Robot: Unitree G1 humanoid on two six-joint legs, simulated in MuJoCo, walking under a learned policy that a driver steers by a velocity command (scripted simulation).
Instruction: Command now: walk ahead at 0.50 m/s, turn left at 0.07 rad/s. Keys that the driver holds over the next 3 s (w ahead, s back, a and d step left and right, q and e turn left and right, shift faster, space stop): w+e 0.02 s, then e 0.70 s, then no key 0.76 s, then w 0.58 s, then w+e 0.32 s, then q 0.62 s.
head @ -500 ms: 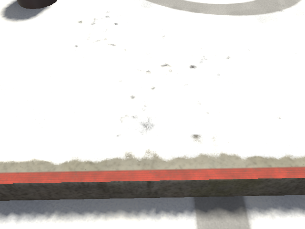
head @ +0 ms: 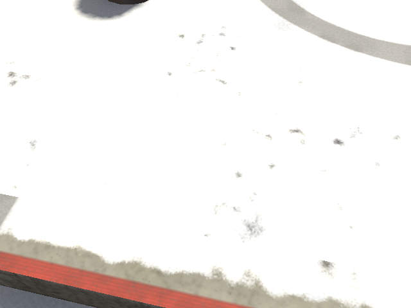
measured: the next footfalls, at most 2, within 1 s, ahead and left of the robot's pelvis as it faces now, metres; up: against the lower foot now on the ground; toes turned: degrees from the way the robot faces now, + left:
right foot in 0.18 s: +0.22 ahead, -0.11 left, +0.00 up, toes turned -5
left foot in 0.90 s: +0.26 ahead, +0.11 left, +0.00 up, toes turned -27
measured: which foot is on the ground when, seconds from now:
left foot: down 0.00-0.18, up 0.20-0.88, down 0.90-1.00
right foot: up 0.00-0.16, down 0.18-0.90, up 0.92-1.00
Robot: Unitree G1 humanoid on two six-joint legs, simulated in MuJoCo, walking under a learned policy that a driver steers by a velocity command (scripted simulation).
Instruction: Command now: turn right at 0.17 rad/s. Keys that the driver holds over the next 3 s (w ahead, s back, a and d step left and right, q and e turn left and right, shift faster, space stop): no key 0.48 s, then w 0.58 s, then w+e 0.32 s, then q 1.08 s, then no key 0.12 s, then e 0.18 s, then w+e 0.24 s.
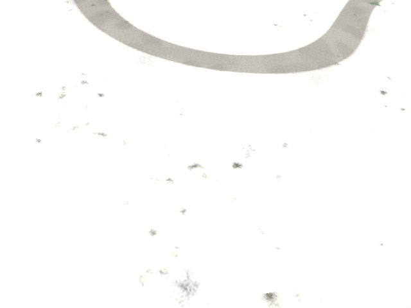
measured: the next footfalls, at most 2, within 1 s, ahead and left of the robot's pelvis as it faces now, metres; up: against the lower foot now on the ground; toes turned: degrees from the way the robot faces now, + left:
right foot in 0.26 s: -0.05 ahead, -0.09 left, +0.00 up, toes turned +0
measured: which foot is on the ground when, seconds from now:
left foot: down 0.00-0.56, up 0.58-1.00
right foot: up 0.00-0.24, down 0.26-1.00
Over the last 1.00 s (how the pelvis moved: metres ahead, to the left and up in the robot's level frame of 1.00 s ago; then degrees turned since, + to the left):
0.16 0.04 -0.01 -26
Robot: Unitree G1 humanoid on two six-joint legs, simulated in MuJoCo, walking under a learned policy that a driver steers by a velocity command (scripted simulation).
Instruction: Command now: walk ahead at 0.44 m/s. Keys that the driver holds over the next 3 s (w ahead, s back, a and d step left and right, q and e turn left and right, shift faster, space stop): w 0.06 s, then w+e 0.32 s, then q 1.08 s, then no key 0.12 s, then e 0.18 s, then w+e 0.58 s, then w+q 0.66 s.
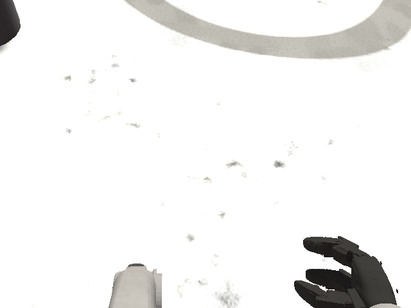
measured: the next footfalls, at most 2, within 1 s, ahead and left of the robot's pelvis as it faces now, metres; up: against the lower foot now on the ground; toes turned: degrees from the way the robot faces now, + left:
left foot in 0.04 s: +0.23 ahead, +0.18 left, +0.17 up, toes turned +4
right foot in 0.58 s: +0.52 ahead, +0.02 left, +0.17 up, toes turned -9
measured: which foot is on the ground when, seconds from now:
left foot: up 0.00-0.02, down 0.04-0.60, up 0.62-1.00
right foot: down 0.00-0.04, up 0.06-0.56, down 0.58-1.00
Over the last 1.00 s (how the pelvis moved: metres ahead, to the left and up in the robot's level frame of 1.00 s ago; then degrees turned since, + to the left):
0.10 0.08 0.00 0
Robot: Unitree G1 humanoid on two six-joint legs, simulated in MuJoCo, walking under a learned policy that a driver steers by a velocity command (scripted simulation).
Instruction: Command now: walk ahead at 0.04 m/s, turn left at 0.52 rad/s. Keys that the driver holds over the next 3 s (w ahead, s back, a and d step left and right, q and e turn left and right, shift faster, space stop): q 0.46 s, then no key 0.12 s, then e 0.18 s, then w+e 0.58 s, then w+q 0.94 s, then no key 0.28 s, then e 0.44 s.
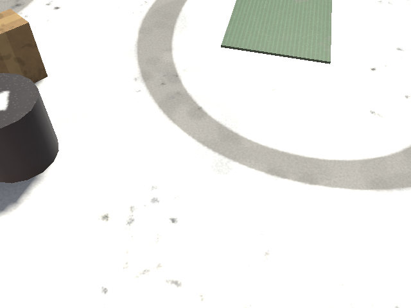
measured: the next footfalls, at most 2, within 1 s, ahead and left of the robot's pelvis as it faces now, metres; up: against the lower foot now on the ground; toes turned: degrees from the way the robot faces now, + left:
left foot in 0.04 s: +0.08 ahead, +0.11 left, +0.00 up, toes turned +6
right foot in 0.54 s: +0.08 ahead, -0.07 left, +0.00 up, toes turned +20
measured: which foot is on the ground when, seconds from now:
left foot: up 0.00-0.02, down 0.04-0.54, up 0.56-0.82, down 0.84-1.00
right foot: down 0.00-0.04, up 0.06-0.52, down 0.54-0.86, up 0.88-1.00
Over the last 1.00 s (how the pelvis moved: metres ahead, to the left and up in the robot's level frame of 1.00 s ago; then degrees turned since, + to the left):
0.45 0.12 0.17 6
